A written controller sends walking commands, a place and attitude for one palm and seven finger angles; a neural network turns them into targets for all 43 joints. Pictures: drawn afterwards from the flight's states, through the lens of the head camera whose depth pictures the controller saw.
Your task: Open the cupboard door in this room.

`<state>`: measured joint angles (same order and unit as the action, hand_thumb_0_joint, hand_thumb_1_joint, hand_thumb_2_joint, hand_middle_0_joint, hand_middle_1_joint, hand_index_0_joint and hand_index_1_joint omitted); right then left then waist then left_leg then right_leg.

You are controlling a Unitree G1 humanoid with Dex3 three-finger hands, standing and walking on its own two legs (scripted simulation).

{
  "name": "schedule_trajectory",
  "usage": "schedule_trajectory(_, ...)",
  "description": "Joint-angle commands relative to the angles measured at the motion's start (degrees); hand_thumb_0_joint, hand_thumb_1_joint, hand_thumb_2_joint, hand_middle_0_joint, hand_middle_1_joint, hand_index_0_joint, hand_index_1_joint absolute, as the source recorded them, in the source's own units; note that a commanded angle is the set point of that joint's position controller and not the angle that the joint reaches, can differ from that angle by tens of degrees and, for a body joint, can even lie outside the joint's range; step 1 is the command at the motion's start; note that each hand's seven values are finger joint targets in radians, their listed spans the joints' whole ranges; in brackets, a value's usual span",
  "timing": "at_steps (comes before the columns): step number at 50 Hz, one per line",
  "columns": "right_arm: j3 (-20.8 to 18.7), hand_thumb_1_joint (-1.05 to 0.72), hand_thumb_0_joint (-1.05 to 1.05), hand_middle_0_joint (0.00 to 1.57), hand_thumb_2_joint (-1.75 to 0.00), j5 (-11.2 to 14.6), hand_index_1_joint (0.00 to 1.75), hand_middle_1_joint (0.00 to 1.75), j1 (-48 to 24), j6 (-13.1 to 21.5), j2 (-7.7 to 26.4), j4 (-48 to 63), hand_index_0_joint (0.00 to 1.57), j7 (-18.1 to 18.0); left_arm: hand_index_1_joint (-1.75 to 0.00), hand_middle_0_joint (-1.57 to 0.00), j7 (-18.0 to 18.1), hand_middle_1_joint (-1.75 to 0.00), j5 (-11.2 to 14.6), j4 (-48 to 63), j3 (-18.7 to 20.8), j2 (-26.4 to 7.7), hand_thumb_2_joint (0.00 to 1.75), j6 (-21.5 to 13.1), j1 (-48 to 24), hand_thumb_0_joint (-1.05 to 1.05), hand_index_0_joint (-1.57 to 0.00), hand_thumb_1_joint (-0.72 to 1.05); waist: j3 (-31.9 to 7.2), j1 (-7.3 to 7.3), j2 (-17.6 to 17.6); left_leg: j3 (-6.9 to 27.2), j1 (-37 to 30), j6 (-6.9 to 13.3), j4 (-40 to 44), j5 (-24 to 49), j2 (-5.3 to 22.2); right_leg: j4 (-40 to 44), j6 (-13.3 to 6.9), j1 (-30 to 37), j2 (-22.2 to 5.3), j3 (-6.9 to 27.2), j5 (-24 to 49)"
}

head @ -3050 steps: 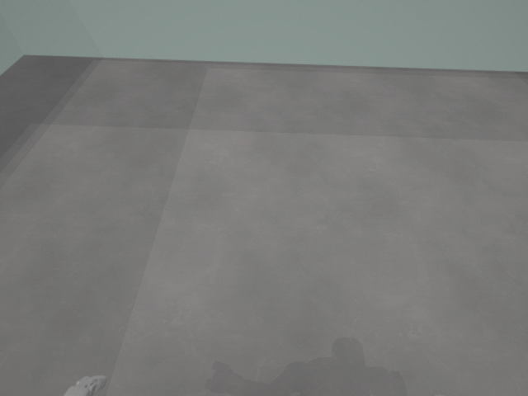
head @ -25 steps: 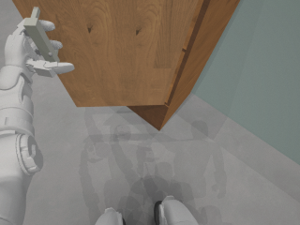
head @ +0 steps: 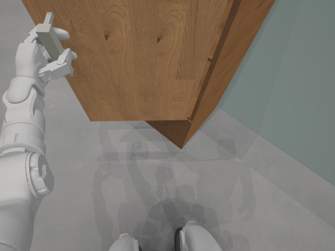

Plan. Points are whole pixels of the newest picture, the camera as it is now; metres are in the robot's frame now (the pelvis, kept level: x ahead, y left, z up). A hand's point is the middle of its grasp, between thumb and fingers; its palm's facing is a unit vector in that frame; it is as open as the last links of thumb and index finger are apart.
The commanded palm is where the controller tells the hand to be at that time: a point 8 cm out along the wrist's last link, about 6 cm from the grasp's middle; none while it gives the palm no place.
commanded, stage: pull the door open along its arc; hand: left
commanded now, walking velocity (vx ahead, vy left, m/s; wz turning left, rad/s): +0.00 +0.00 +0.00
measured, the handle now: (59, 46) +0.58 +0.20 +0.09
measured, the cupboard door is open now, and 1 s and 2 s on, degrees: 42 57 84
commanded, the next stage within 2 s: open thumb and fingers to let go in 1.58 s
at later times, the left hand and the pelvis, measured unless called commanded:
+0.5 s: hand (67, 94) +0.44 +0.17 +0.09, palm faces -0.07 -1.00 +0.01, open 6.2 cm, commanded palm +0.40 +0.22 +0.09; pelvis +0.01 +0.00 +0.02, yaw -1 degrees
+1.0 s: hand (79, 96) +0.43 +0.15 +0.09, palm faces +0.41 -0.91 -0.03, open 5.9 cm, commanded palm +0.38 +0.19 +0.09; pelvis -0.01 -0.02 +0.01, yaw +2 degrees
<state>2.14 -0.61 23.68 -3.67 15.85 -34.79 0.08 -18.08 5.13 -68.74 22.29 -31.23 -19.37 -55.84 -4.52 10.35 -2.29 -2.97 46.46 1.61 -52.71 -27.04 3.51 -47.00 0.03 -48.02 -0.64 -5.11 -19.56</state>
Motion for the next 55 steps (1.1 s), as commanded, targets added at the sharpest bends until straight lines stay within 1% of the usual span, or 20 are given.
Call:
schedule_trajectory(1, -3.49, -0.9, 0.0, 0.2, -0.9, 0.01, 0.3, 0.3, 11.32, 0.75, 10.89, 1.6, 0.2, -1.12, -1.35, -0.4, -0.37, -1.35, 0.84, 11.45, 1.12, -14.69, 0.9, -4.02, -27.29, 0.0, -0.4, 0.9, -27.07, 1.88, -4.76, 5.45, -16.54, -0.32, 4.36, 27.96, -1.88, 2.08, -0.95, 13.27, 3.24, 2.73, 20.88)
schedule_trajectory(6, -3.63, -0.9, 0.0, 0.2, -0.9, 0.04, 0.3, 0.3, 10.99, 0.79, 10.66, 2.74, 0.2, -0.99, -1.35, -0.4, -1.18, -1.35, 1.37, 13.71, 2.35, -14.89, 0.9, -4.29, -21.61, 0.0, -0.4, 0.9, -30.91, -0.5, -6.57, 5.1, -18.08, -0.53, 4.51, 31.4, -1.92, 1.46, -1.25, 16.13, 3.15, 2.71, 23.51)
schedule_trajectory(11, -4.02, -0.9, 0.0, 0.2, -0.9, 0.45, 0.3, 0.3, 9.63, 0.45, 10.5, 4.6, 0.2, -0.54, -1.35, -0.4, -1.9, -1.35, 3.47, 19.49, 3.75, -14.64, 0.9, -4.35, -13.96, 0.0, -0.4, 0.9, -32.38, -2.89, -5.41, 4.23, -18.44, -0.46, 5.61, 33.99, -1.89, 1.92, -1.38, 20.88, 3.26, 2.89, 27.19)
schedule_trajectory(15, -4.28, -0.9, 0.0, 0.2, -0.9, 1.22, 0.3, 0.3, 7.53, 0.41, 9.9, 6.55, 0.2, -0.26, -1.35, -0.4, -2.22, -1.35, 5.83, 23.57, 2.78, -10.99, 0.9, -3.64, -2.95, 0.0, -0.4, 0.9, -29.35, -4.59, -1.9, 2.87, -16.31, 0.12, 7.47, 33.3, -2.08, 2.97, -1.52, 25.15, 3.13, 3.02, 29.22)
schedule_trajectory(19, -4.9, -0.9, 0.0, 0.2, -0.9, 1.8, 0.3, 0.3, 4.84, 1.06, 8.83, 8.41, 0.2, 0.35, -1.35, -0.4, -1.8, -1.35, 7.65, 33.75, 1.86, -7.65, 0.9, -2.83, 8.86, 0.0, -0.4, 0.9, -30.1, -7.32, -1.48, 1.6, -15.72, 0.42, 9.5, 34.77, -2.18, 3.49, -1.61, 30.68, 2.17, 3.97, 33.17)
schedule_trajectory(21, -4.87, -0.9, 0.0, 0.2, -0.9, 2.11, 0.3, 0.3, 3.26, 1.88, 8.04, 9.27, 0.2, 0.73, -1.35, -0.4, -1.33, -1.35, 8.77, 38.21, -0.04, -3.98, 0.9, -2.22, 16.82, 0.0, -0.4, 0.9, -27.68, -8.39, -1.76, 1.17, -15.16, 0.55, 10.49, 36.11, -2.13, 3.58, -1.79, 31.98, 1.68, 4.13, 34.69)
schedule_trajectory(23, -4.94, -0.9, 0.0, 0.2, -0.9, 2.34, 0.3, 0.3, 2.11, 2.06, 8.43, 8.75, 0.2, 0.59, -1.35, -0.4, -0.38, -1.35, 8.43, 39.97, -1.74, -2.54, 0.9, -1.78, 13.89, 0.0, -0.4, 0.9, -23.43, -6.5, -0.1, 1.26, -16.62, 0.05, 11.17, 32.29, -2.25, 4.84, -1.14, 29.08, 2.19, 3.14, 31.09)
schedule_trajectory(24, -5.16, -0.9, 0.0, 0.2, -0.9, 2.07, 0.3, 0.3, 0.07, 2.62, 6.62, 8.47, 0.2, 0.42, -1.35, -0.4, 8.75, -1.35, 11.36, 43.31, 6.41, -1.69, 0.9, -1.36, 10.21, 0.0, -0.4, 0.9, -21.98, -10.38, 0.76, 1.43, -15.08, -0.88, 11.16, 29.38, -2.95, 5.91, -1.01, 27.71, 2.7, 1.97, 27.74)
schedule_trajectory(25, -4.94, -0.9, 0.0, 0.2, -0.9, 1.66, 0.3, 0.3, -0.28, 3.3, 6.77, 7.55, 0.2, 0.51, -1.35, -0.4, 13.49, -1.35, 9.33, 43.4, 1.14, 2.75, 0.9, -0.94, 9.57, 0.0, -0.4, 0.9, -19.46, -8.05, -0.29, 1.68, -15.93, -1.14, 11.63, 26.4, -2.91, 6.09, -0.78, 25.23, 2.77, 1.58, 23.92)
schedule_trajectory(26, -5.18, -0.9, 0.0, 0.2, -0.9, 1.31, 0.3, 0.3, 0.09, 3.85, 6.36, 6.38, 0.2, 0.69, -1.35, -0.4, 17.5, -1.35, 8.03, 42.62, 0.9, 4.92, 0.9, -0.48, 8.18, 0.0, -0.4, 0.9, -18.56, -7.34, -0.89, 1.8, -16.48, -1.45, 11.68, 25.85, -2.83, 6.11, -0.71, 23.71, 2.63, 1.34, 22.61)
schedule_trajectory(27, -5.21, -0.9, 0.0, 0.2, -0.9, 0.87, 0.3, 0.3, 0.54, 4.22, 6.27, 5.19, 0.2, 0.8, -1.35, -0.4, 21.2, -1.35, 6.57, 40.93, -0.38, 7.37, 0.9, -0.27, 7.19, 0.0, -0.4, 0.9, -18.26, -6.6, 1.63, 2.38, -16.35, -1.66, 11.46, 25.1, -2.77, 5.9, -0.63, 22.71, 2.52, 1.04, 21.22)
schedule_trajectory(30, -5.45, -0.9, 0.0, 0.2, -0.9, -1.02, 0.3, 0.3, 0.24, 5.34, 5.44, 3.03, 0.2, 0.98, -1.35, -0.4, 32.14, -1.35, 1.04, 41.39, -1.53, 10.65, 0.9, -1.16, -0.22, 0.0, -0.4, 0.9, -21.27, -6.19, 0.22, 2.6, -17.36, -1.92, 10.1, 25.27, -2.95, 4.76, -0.78, 21.72, 1.97, 1.39, 19.99)
schedule_trajectory(33, -5.42, -0.9, 0.0, 0.2, -0.9, -2.6, 0.3, 0.3, -0.76, 5.97, 4.31, 2.13, 0.2, 1.62, -1.35, -0.4, 40.59, -1.35, -6.23, 40.35, -6.87, 16.22, 0.9, -1.97, -0.44, 0.0, -0.4, 0.9, -23.43, -5.96, -1.47, 2.76, -18.37, -2.32, 9.2, 26.82, -3.07, 3.6, -1.12, 20.3, 1.54, 1.32, 20.36)
schedule_trajectory(35, -5.94, -0.9, 0.0, 0.2, -0.9, -3.16, 0.3, 0.3, -0.33, 6.06, 4.73, 1.84, 0.2, 1.38, -1.35, -0.4, 41.49, -1.35, -8.67, 40.05, -8.66, 16.33, 0.9, -3.08, -1.93, 0.0, -0.4, 0.9, -25.5, -4.82, 2.09, 2.78, -18.67, -1.88, 8.7, 26.42, -2.92, 3.82, -1.04, 21.17, 1.53, 1.69, 21.2)
schedule_trajectory(36, -5.82, -0.9, 0.0, 0.2, -0.9, -2.98, 0.3, 0.3, -1.03, 6.11, 4.5, 1.79, 0.2, 1.17, -1.35, -0.4, 41.13, -1.35, -9.1, 39.31, -10.01, 17.27, 0.9, -3.54, -2.51, 0.0, -0.4, 0.9, -25.03, -5.06, 0.86, 2.6, -18.81, -1.97, 9.15, 25.56, -2.99, 3.95, -1.14, 21.39, 1.43, 1.98, 21.15)
schedule_trajectory(40, -5.61, -0.9, 0.0, 0.2, -0.9, -2.67, 0.3, 0.3, -1.88, 6.48, 4.56, 1.38, 0.2, -0.01, -1.35, -0.4, 38.82, -1.35, -7.49, 37.29, -10.01, 16.97, 0.9, -5.23, -4.86, 0.0, -0.4, 0.9, -23.86, -4.61, 3.31, 2.42, -17.45, -1.47, 10.22, 20.93, -3.17, 5.4, -1.11, 23.35, 1.5, 2.46, 19.32)
schedule_trajectory(42, -5.36, -0.9, 0.0, 0.2, -0.9, -2.41, 0.3, 0.3, -2.51, 6.77, 4.41, 1.06, 0.2, -0.38, -1.35, -0.4, 37.93, -1.35, -6.32, 36.62, -9.37, 16.55, 0.9, -6.02, -5.78, 0.0, -0.4, 0.9, -23.15, -5.09, 1.65, 2.07, -17.05, -1.41, 10.87, 19.56, -3.46, 5.99, -1.11, 24.11, 1.34, 2.86, 18.77)
schedule_trajectory(48, -5.31, -0.9, 0.0, 0.2, -0.9, -2.46, 0.3, 0.3, -1.71, 7.2, 4.74, -0.23, 0.2, -0.67, -1.35, -0.4, 37.02, -1.35, -5.11, 32.94, -7.24, 14.76, 0.9, -7.45, -5.13, 0.0, -0.4, 0.9, -22.43, -5.45, 2.34, 1.82, -15.45, -1.08, 11.65, 17.72, -3.8, 6.96, -1.01, 25.37, 1.23, 3.09, 17.62)
schedule_trajectory(50, -5.54, -0.9, 0.0, 0.2, -0.9, -2.52, 0.3, 0.3, -1.32, 7.23, 4.91, -0.07, 0.2, -0.51, -1.35, -0.4, 36.74, -1.35, -4.8, 32.6, -6.66, 14.64, 0.9, -7.77, -1.68, 0.0, -0.4, 0.9, -23.13, -6.06, 3.96, 1.75, -15.25, -0.93, 11.98, 17.86, -3.84, 7.43, -1.01, 26.81, 1.38, 3.18, 17.76)
schedule_trajectory(55, -5.96, -0.9, 0.0, 0.2, -0.9, -2.05, 0.3, 0.3, -1.37, 7.35, 4.98, 0.89, 0.2, 0.19, -1.35, -0.4, 35.81, -1.35, -3.86, 35.89, -7.95, 17.05, 0.9, -7.72, 7.55, 0.0, -0.4, 0.9, -23.2, -7.83, 2.67, 1.03, -16.46, -1.02, 12.96, 20.81, -3.76, 7.76, -1.43, 28.98, 1.53, 2.84, 20.45)
